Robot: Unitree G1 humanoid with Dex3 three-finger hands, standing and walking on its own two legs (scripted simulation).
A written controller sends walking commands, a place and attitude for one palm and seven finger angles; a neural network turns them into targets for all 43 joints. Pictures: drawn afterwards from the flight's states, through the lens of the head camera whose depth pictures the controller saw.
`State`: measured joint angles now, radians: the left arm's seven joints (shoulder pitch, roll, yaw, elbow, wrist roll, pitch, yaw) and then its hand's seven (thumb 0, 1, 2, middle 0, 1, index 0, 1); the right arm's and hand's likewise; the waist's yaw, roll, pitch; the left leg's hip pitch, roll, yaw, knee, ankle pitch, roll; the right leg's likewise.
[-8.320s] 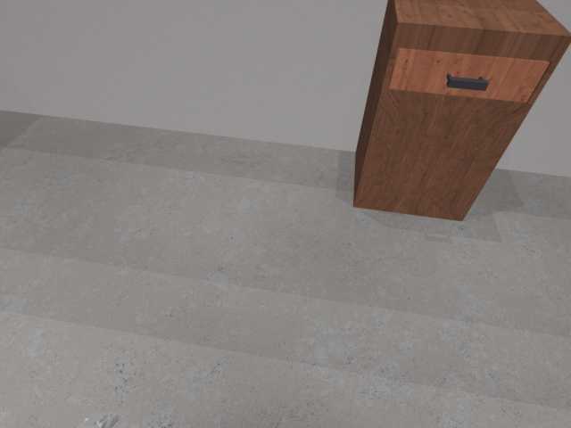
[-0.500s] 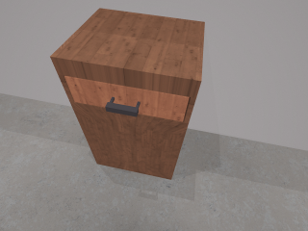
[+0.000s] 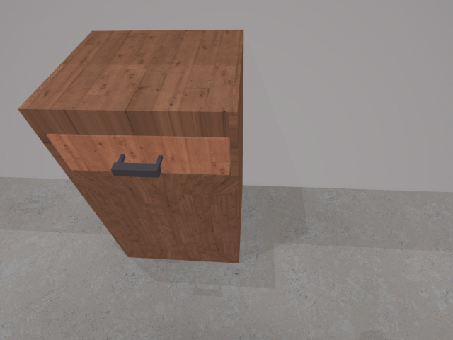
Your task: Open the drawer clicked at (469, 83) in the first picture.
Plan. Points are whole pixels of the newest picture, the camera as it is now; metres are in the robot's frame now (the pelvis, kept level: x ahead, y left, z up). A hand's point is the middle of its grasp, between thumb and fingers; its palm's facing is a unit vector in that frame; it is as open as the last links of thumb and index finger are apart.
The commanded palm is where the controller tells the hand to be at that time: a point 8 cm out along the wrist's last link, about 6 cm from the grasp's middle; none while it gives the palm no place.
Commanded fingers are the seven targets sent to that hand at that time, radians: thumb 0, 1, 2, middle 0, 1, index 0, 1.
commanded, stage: come to a stop and stand still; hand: left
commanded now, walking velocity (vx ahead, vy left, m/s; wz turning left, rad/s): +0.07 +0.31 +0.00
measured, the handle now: (138, 163) +0.54 +0.27 -0.06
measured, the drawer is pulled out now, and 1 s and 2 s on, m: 0.00 0.00 0.00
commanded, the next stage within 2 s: look again from close up in 0.88 s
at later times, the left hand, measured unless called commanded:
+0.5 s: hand out of the picture -0.03 +0.21 -0.16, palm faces +0.12 -0.96 -0.25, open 7.4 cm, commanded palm none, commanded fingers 0.00 0.90 0.90 -0.20 -0.30 -0.20 -0.30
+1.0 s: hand out of the picture +0.03 +0.22 -0.16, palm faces +0.04 -0.98 -0.21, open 7.3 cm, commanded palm none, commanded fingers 0.00 0.90 0.90 -0.20 -0.30 -0.20 -0.30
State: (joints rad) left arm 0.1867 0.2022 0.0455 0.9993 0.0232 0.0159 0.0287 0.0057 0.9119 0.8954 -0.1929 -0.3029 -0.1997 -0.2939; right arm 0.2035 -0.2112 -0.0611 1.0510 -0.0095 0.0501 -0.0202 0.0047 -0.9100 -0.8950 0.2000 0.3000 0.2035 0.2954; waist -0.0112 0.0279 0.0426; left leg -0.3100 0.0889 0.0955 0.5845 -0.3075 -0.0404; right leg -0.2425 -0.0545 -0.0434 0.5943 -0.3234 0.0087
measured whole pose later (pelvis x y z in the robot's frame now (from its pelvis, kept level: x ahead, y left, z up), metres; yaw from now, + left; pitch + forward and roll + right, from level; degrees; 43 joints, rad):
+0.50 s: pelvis -0.01 +0.02 +0.01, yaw +2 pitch +1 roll +1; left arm 0.31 0.17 0.04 1.05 0.02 0.03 0.03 0.01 0.91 0.89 -0.20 -0.30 -0.21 -0.30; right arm 0.19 -0.23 -0.04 1.00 0.00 0.03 -0.01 0.01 -0.91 -0.90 0.20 0.30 0.20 0.29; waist 0.05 0.01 0.05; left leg -0.21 0.03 0.03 0.49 -0.25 -0.04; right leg -0.26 -0.09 -0.06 0.52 -0.27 0.03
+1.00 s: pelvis +0.01 +0.04 +0.01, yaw +1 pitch +0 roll +0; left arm 0.24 0.17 0.00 1.11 0.01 0.00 0.04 0.01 0.93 0.89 -0.20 -0.30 -0.20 -0.29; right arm 0.24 -0.17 0.00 1.12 -0.01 0.01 -0.03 0.00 -0.93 -0.89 0.20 0.30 0.20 0.30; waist 0.00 0.00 0.03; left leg -0.12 0.02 0.05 0.41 -0.28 -0.01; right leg -0.15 -0.02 -0.07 0.45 -0.29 -0.01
